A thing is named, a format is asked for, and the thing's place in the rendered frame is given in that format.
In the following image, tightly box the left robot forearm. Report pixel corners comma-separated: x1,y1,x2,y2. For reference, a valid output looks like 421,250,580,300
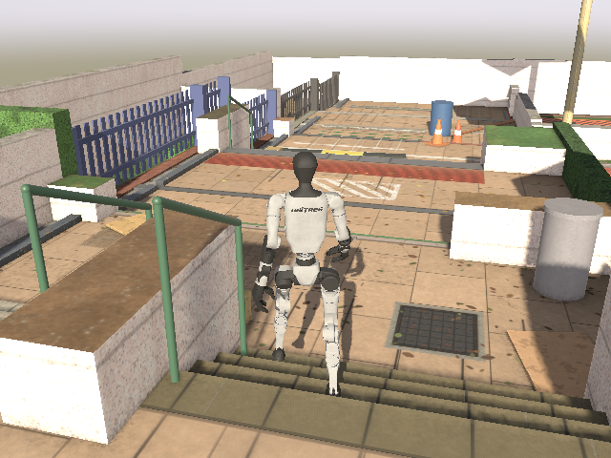
255,235,276,286

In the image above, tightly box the right robot hand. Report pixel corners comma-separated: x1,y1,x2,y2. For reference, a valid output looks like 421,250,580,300
327,244,349,262

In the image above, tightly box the left robot hand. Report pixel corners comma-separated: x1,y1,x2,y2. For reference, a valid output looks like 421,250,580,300
252,283,275,313

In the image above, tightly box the robot right foot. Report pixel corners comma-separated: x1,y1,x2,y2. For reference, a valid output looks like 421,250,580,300
326,383,341,397

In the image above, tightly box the right robot thigh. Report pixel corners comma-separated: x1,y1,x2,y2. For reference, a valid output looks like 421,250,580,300
320,267,340,343

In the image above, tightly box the left robot upper arm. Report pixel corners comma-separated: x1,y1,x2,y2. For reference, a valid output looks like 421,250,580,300
266,193,285,249

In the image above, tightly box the right robot upper arm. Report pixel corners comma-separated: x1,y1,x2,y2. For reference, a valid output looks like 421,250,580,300
325,192,349,241

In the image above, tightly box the right robot forearm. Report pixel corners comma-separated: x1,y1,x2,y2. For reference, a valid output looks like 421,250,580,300
338,227,351,253

